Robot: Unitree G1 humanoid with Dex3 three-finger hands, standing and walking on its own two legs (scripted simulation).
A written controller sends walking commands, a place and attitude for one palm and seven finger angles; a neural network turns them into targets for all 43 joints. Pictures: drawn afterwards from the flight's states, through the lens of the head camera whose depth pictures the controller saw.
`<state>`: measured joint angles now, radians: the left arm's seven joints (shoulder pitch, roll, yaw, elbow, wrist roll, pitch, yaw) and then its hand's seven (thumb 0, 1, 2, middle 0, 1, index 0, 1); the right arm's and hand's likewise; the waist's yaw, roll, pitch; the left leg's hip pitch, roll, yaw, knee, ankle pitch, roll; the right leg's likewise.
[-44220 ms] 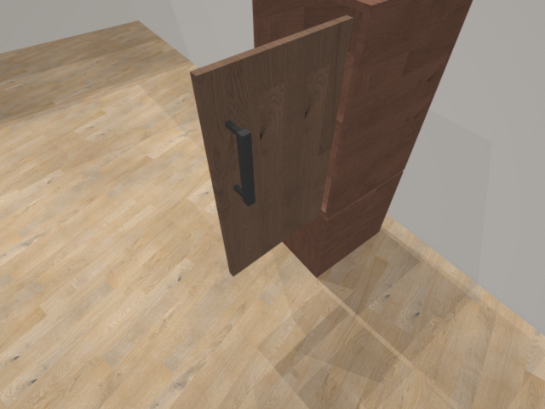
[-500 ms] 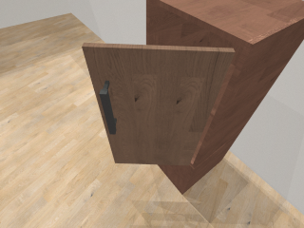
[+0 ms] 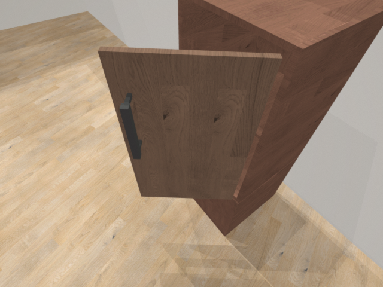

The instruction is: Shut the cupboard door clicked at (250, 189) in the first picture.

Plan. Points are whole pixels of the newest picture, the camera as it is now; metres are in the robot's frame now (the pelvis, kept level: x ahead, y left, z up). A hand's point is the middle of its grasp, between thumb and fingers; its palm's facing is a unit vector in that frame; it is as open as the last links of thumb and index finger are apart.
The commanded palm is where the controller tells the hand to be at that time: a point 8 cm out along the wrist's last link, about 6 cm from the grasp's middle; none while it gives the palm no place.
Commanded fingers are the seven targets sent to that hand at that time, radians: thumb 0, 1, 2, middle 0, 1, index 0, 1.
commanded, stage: come to a stop and stand still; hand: left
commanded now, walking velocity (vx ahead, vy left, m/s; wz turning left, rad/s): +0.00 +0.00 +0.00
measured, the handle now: (133, 128) +0.45 +0.17 +0.06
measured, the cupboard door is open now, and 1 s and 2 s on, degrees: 51 51 51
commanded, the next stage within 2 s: look again from close up in 0.52 s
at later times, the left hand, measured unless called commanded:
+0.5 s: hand out of the picture -0.01 +0.15 -0.18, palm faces +0.01 -0.98 -0.18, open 7.3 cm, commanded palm none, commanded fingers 0.00 0.90 0.90 -0.20 -0.30 -0.20 -0.30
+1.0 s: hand out of the picture -0.01 +0.14 -0.17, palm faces +0.03 -0.98 -0.17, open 7.4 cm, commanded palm none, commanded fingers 0.00 0.90 0.90 -0.20 -0.30 -0.20 -0.30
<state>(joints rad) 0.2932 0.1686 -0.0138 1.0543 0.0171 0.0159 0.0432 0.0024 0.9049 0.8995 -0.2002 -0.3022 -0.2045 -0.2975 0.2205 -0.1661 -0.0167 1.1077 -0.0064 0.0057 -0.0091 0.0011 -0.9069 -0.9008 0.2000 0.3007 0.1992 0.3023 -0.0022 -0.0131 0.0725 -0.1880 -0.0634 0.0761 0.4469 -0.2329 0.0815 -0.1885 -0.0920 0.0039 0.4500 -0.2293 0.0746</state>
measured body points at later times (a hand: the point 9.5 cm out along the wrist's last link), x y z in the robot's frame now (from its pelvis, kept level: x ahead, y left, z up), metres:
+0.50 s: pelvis -0.01 -0.02 +0.00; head +0.01 -0.01 +0.45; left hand +0.00 +0.20 -0.16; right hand +0.00 -0.24 -0.16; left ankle +0.01 +0.06 -0.74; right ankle +0.01 -0.17 -0.74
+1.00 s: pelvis +0.00 -0.02 +0.00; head +0.01 -0.02 +0.45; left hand -0.01 +0.19 -0.16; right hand -0.01 -0.24 -0.16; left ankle +0.01 +0.06 -0.74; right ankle +0.01 -0.17 -0.74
